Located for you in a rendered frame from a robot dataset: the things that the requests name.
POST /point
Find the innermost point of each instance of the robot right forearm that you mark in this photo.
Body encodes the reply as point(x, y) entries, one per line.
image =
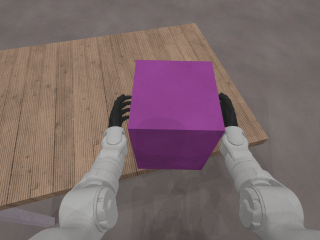
point(241, 165)

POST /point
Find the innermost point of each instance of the left robot upper arm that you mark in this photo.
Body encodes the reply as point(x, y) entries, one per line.
point(85, 214)

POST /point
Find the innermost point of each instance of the table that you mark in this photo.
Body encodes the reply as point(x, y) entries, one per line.
point(56, 100)

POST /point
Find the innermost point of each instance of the right robot hand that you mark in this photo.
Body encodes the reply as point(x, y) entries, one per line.
point(228, 111)

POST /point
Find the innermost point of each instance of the carton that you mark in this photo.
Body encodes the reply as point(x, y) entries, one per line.
point(175, 119)

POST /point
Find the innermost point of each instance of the left robot hand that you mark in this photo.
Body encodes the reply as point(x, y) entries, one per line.
point(115, 118)

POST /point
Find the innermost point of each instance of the robot left forearm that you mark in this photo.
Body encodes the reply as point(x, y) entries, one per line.
point(108, 166)

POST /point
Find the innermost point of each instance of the right robot upper arm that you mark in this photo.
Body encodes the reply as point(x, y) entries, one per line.
point(273, 213)

